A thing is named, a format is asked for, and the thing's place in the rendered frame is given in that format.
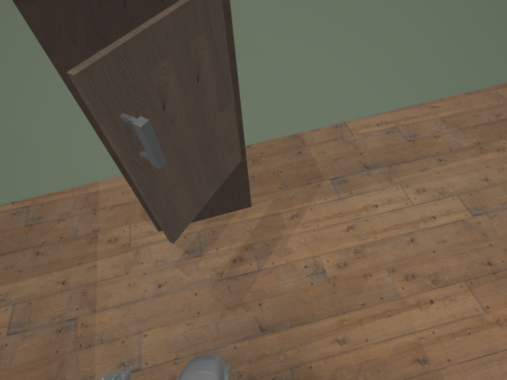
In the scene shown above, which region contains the left robot thigh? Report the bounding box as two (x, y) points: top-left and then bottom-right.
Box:
(177, 355), (231, 380)

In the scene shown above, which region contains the cupboard door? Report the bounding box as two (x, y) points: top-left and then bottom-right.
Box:
(67, 0), (242, 244)

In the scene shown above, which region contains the handle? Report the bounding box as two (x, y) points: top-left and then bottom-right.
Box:
(120, 113), (167, 169)

